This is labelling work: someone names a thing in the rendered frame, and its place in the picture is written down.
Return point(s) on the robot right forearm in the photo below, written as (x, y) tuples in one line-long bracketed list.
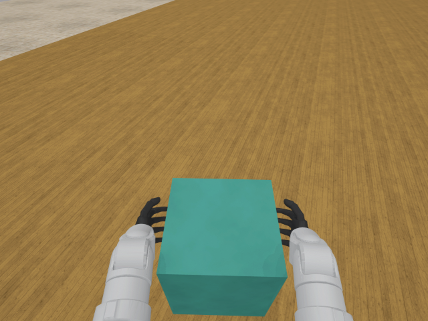
[(316, 278)]

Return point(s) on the right robot hand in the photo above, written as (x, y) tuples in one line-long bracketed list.
[(296, 216)]

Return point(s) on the carton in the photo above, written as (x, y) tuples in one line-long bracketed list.
[(221, 252)]

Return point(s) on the robot left forearm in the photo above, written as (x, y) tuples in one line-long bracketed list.
[(129, 277)]

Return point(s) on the left robot hand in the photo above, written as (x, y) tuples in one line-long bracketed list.
[(147, 212)]

